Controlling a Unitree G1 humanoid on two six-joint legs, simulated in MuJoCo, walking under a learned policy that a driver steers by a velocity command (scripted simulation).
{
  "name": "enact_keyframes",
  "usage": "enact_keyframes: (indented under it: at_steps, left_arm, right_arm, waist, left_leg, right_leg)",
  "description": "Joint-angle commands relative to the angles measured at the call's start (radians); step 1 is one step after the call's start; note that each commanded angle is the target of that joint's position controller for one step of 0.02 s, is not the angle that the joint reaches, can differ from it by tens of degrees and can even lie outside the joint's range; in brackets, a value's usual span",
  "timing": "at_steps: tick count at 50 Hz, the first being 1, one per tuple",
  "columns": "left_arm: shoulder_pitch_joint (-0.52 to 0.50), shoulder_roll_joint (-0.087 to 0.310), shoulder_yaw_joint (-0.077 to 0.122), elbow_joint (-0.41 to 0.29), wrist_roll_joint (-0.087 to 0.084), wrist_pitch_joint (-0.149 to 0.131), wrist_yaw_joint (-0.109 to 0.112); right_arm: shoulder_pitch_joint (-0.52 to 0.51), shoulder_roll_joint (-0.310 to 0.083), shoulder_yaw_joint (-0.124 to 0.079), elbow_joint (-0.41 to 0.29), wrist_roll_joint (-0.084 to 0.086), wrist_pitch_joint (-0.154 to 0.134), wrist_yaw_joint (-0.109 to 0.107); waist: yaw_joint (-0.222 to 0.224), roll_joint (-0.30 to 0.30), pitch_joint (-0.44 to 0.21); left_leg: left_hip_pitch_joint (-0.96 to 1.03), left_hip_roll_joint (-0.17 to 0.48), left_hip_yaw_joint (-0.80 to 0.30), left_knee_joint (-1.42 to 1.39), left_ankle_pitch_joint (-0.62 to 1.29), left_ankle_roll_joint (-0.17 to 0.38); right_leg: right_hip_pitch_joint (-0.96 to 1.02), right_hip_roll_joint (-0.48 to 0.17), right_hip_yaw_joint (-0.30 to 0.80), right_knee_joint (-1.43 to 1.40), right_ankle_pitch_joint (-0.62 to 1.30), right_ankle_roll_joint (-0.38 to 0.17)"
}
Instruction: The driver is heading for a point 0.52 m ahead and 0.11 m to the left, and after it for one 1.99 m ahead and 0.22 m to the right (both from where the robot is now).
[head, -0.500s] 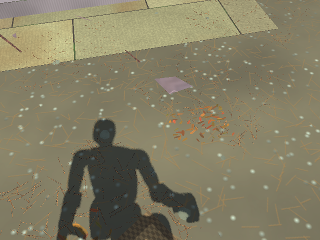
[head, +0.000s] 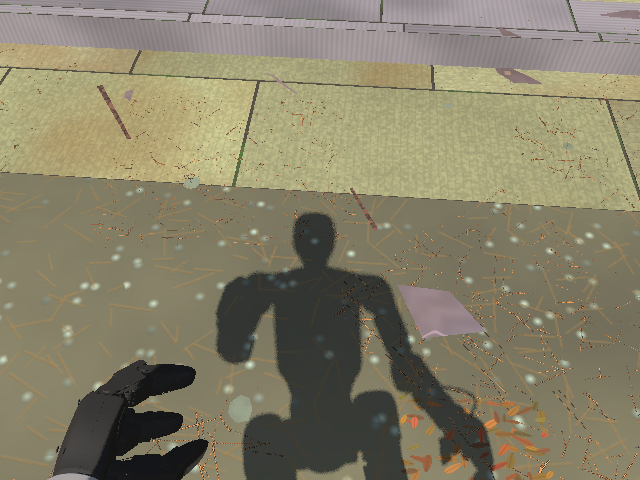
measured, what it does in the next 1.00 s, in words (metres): walks ahead: left foot, then right foot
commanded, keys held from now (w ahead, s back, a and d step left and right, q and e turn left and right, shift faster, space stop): w+q+shift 0.38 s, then e+shift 0.62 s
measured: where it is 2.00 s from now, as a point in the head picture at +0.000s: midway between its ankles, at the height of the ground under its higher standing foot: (231, 367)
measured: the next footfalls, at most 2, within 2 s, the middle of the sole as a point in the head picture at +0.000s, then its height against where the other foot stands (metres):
left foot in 0.44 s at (251, 454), level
right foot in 0.88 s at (266, 326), level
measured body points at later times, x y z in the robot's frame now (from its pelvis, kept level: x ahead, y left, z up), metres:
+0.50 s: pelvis +0.42 +0.02 -0.02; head +0.46 +0.04 +0.43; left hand +0.27 +0.23 -0.15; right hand +0.73 -0.08 -0.10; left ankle +0.50 +0.08 -0.72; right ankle +0.24 -0.19 -0.58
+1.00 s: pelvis +0.68 +0.06 +0.00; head +0.73 +0.07 +0.45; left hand +0.75 +0.36 -0.10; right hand +0.92 -0.15 -0.09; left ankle +0.56 +0.17 -0.61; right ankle +0.79 +0.03 -0.72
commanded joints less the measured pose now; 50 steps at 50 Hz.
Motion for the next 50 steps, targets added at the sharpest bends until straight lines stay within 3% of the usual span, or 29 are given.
enact_keyframes:
  at_steps: [1, 2, 3, 4, 5, 8, 12, 16, 18, 20, 21, 22, 23, 24, 25, 26, 27, 30, 33, 37, 40, 43, 44, 45, 46, 47, 48, 49, 50]
  left_arm:
    - [0.622, 0.338, 0.138, 0.092, 0.053, -0.012, 0.045]
    - [0.484, 0.352, 0.150, 0.084, 0.043, -0.001, 0.034]
    - [0.361, 0.220, 0.132, 0.054, 0.036, 0.007, 0.027]
    - [0.331, 0.153, 0.117, 0.064, 0.028, 0.012, 0.022]
    - [0.343, 0.127, 0.111, 0.090, 0.030, 0.013, 0.019]
    - [0.452, 0.054, 0.092, 0.197, 0.007, -0.011, 0.006]
    - [0.415, 0.090, 0.099, 0.224, 0.000, -0.043, -0.003]
    - [0.478, 0.135, 0.106, 0.268, 0.006, -0.043, 0.009]
    - [0.531, 0.186, 0.116, 0.276, 0.005, -0.030, 0.024]
    - [0.520, 0.239, 0.127, 0.272, 0.002, -0.004, 0.043]
    - [0.490, 0.240, 0.122, 0.260, -0.001, 0.003, 0.043]
    - [0.483, 0.203, 0.117, 0.258, -0.004, 0.005, 0.027]
    - [0.585, 0.079, 0.091, 0.203, -0.005, 0.001, 0.022]
    - [0.583, 0.136, 0.091, 0.170, -0.058, 0.009, 0.033]
    - [0.480, 0.156, 0.092, 0.163, -0.062, 0.010, 0.039]
    - [0.456, 0.186, 0.113, 0.156, -0.102, -0.019, 0.044]
    - [0.437, 0.176, 0.117, 0.181, -0.104, -0.014, 0.053]
    - [0.525, 0.099, 0.125, 0.235, -0.085, 0.040, 0.046]
    - [0.416, 0.055, 0.124, 0.183, -0.057, 0.034, 0.034]
    - [0.296, 0.022, 0.113, 0.140, -0.047, 0.026, -0.009]
    - [0.291, 0.060, 0.127, 0.102, -0.039, 0.038, -0.045]
    - [0.457, 0.145, 0.165, 0.111, -0.036, 0.046, -0.054]
    - [0.576, 0.189, 0.186, 0.131, -0.034, 0.043, -0.039]
    - [0.502, 0.275, 0.197, 0.113, -0.035, 0.039, -0.019]
    - [0.437, 0.308, 0.194, 0.039, 0.016, 0.027, -0.018]
    - [0.361, 0.271, 0.195, -0.013, 0.006, 0.033, -0.023]
    - [0.304, 0.221, 0.182, -0.029, -0.023, 0.042, -0.016]
    - [0.271, 0.186, 0.172, -0.037, -0.048, 0.054, -0.007]
    - [0.252, 0.175, 0.169, -0.045, -0.054, 0.064, 0.005]
  right_arm:
    - [-0.155, 0.025, 0.013, -0.152, 0.017, -0.033, -0.007]
    - [-0.075, 0.017, 0.035, -0.194, 0.035, -0.024, -0.007]
    - [-0.149, -0.049, 0.028, -0.161, 0.007, 0.001, -0.013]
    - [-0.206, -0.060, 0.025, -0.167, -0.012, 0.011, 0.000]
    - [-0.246, -0.055, 0.024, -0.172, -0.022, 0.022, 0.016]
    - [-0.321, 0.015, 0.048, -0.236, -0.030, 0.058, 0.053]
    - [-0.430, 0.015, 0.072, -0.320, -0.027, 0.071, 0.069]
    - [-0.571, 0.013, 0.090, -0.350, -0.025, 0.071, 0.092]
    - [-0.544, 0.001, 0.088, -0.329, -0.025, 0.068, 0.086]
    - [-0.337, -0.039, 0.072, -0.260, -0.042, 0.059, 0.069]
    - [-0.123, -0.070, 0.051, -0.180, -0.050, 0.050, 0.052]
    - [-0.034, -0.101, 0.030, -0.119, -0.051, 0.043, 0.023]
    - [-0.092, -0.206, 0.010, -0.137, -0.058, 0.045, 0.001]
    - [-0.036, -0.197, -0.003, -0.184, -0.028, 0.051, -0.012]
    - [-0.076, -0.162, 0.004, -0.181, -0.017, 0.047, -0.026]
    - [-0.175, -0.104, 0.020, -0.189, 0.025, 0.016, 0.001]
    - [-0.262, -0.068, 0.031, -0.184, 0.030, -0.007, 0.006]
    - [-0.354, 0.006, 0.045, -0.149, 0.003, -0.037, 0.011]
    - [-0.391, 0.001, 0.043, -0.133, -0.012, -0.039, -0.020]
    - [-0.342, -0.028, 0.036, -0.121, 0.006, 0.001, -0.076]
    - [-0.334, -0.055, 0.025, -0.121, 0.014, 0.042, -0.088]
    - [-0.401, -0.069, 0.015, -0.157, 0.029, 0.069, -0.093]
    - [-0.419, -0.052, 0.020, -0.169, 0.032, 0.068, -0.084]
    - [-0.332, 0.059, 0.046, -0.185, -0.020, 0.061, -0.059]
    - [-0.222, 0.033, 0.050, -0.206, -0.011, 0.051, -0.038]
    - [-0.261, -0.065, 0.034, -0.196, 0.010, 0.038, -0.024]
    - [-0.350, -0.080, 0.028, -0.219, 0.016, 0.039, -0.024]
    - [-0.384, -0.059, 0.030, -0.220, 0.000, 0.047, -0.032]
    - [-0.399, -0.052, 0.030, -0.230, -0.007, 0.056, -0.038]
  waist:
    - [0.334, -0.286, -0.361]
    - [0.208, -0.453, -0.381]
    - [0.208, -0.235, -0.215]
    - [0.208, -0.116, -0.118]
    - [0.200, -0.069, -0.072]
    - [0.173, -0.118, -0.004]
    - [0.121, -0.098, 0.052]
    - [0.143, -0.031, 0.150]
    - [0.121, -0.071, 0.093]
    - [0.004, -0.104, -0.018]
    - [-0.078, -0.106, -0.094]
    - [-0.085, -0.025, -0.114]
    - [0.070, 0.220, -0.226]
    - [0.010, 0.087, -0.501]
    - [0.016, -0.012, -0.384]
    - [0.054, -0.070, -0.248]
    - [0.112, -0.132, -0.147]
    - [0.215, -0.033, -0.022]
    - [0.210, 0.032, 0.021]
    - [0.133, 0.051, -0.036]
    - [0.135, 0.076, -0.058]
    - [0.241, 0.087, -0.111]
    - [0.314, 0.009, -0.145]
    - [0.185, -0.288, -0.118]
    - [0.132, -0.331, -0.332]
    - [0.179, -0.147, -0.371]
    - [0.169, -0.034, -0.248]
    - [0.143, 0.068, -0.162]
    - [0.128, 0.057, -0.132]
  left_leg:
    - [-0.664, -0.031, 0.082, 0.744, -0.015, 0.010]
    - [-0.823, 0.020, 0.136, 0.887, 0.023, 0.014]
    - [-0.871, 0.109, 0.177, 0.913, 0.139, 0.013]
    - [-0.852, 0.146, 0.206, 0.856, 0.206, 0.003]
    - [-0.824, 0.176, 0.210, 0.822, 0.224, -0.009]
    - [-0.857, 0.226, 0.220, 0.804, 0.253, -0.018]
    - [-0.828, 0.230, 0.271, 0.647, 0.419, -0.019]
    - [-0.693, 0.173, 0.438, 0.316, 0.480, 0.031]
    - [-0.561, 0.086, 0.514, 0.255, 0.438, 0.065]
    - [-0.290, 0.021, 0.473, 0.194, 0.373, 0.099]
    - [-0.036, 0.027, 0.375, 0.099, 0.428, 0.135]
    - [0.175, 0.096, 0.263, -0.028, 0.531, 0.152]
    - [0.447, 0.419, -0.070, 0.159, 1.262, 0.200]
    - [0.565, 0.569, -0.269, 0.079, 1.320, 0.335]
    - [0.392, 0.529, -0.203, -0.028, 1.225, 0.298]
    - [0.200, 0.494, -0.167, -0.138, 0.978, 0.298]
    - [0.017, 0.473, -0.092, -0.187, 0.876, 0.258]
    - [-0.305, 0.391, 0.150, -0.274, 0.933, 0.157]
    - [-0.359, 0.297, 0.352, -0.300, 1.062, 0.083]
    - [-0.186, 0.263, 0.465, -0.233, 0.984, 0.013]
    - [-0.070, 0.325, 0.466, -0.119, 1.062, 0.003]
    - [-0.092, 0.339, 0.474, 0.169, 1.189, -0.023]
    - [-0.200, 0.281, 0.470, 0.404, 0.970, -0.063]
    - [-0.457, 0.100, 0.459, 0.689, -0.022, -0.128]
    - [-0.695, -0.047, 0.222, 0.990, -0.195, -0.175]
    - [-0.717, 0.025, 0.106, 0.997, -0.101, -0.152]
    - [-0.737, 0.053, 0.116, 0.934, -0.018, -0.142]
    - [-0.734, 0.087, 0.124, 0.851, 0.034, -0.145]
    - [-0.695, 0.102, 0.121, 0.760, 0.067, -0.147]
  right_leg:
    - [0.962, -0.346, 0.456, -0.103, -0.659, -0.084]
    - [0.916, -0.431, 0.861, -0.286, -0.785, -0.161]
    - [0.774, -0.374, 0.684, -0.273, -0.827, -0.159]
    - [0.651, -0.318, 0.470, -0.252, -0.621, -0.143]
    - [0.578, -0.270, 0.320, -0.249, -0.427, -0.123]
    - [0.515, -0.218, 0.071, -0.257, -0.087, -0.084]
    - [0.424, -0.193, -0.162, -0.338, 0.179, -0.071]
    - [0.442, -0.141, -0.347, -0.385, 0.481, -0.036]
    - [0.530, -0.147, -0.381, -0.252, 0.983, -0.017]
    - [0.510, -0.190, -0.356, 0.053, 1.200, -0.024]
    - [0.406, -0.202, -0.325, 0.295, 1.116, -0.044]
    - [0.225, -0.098, -0.344, 0.625, 0.460, -0.047]
    - [-0.082, 0.026, -0.292, 1.055, -0.530, -0.025]
    - [-0.181, 0.035, -0.060, 1.200, -0.463, -0.038]
    - [-0.195, 0.015, -0.047, 1.158, -0.345, -0.037]
    - [-0.197, -0.003, 0.014, 1.069, -0.393, -0.025]
    - [-0.157, -0.046, 0.019, 0.991, -0.346, -0.011]
    - [0.025, -0.087, 0.025, 0.783, -0.271, 0.012]
    - [0.000, -0.043, -0.055, 0.575, -0.076, 0.019]
    - [-0.001, 0.005, -0.150, 0.238, 0.231, 0.004]
    - [-0.003, 0.034, -0.189, 0.168, 0.149, -0.033]
    - [0.177, 0.104, -0.208, 0.105, 0.010, -0.122]
    - [0.359, 0.104, -0.144, -0.019, 0.168, -0.171]
    - [0.497, -0.067, 0.143, 0.033, 0.734, -0.261]
    - [0.705, -0.260, 0.677, -0.085, 0.577, -0.510]
    - [0.690, -0.261, 0.665, -0.157, 0.317, -0.481]
    - [0.571, -0.210, 0.570, -0.178, 0.163, -0.421]
    - [0.451, -0.163, 0.493, -0.193, 0.069, -0.364]
    - [0.365, -0.123, 0.444, -0.196, 0.039, -0.337]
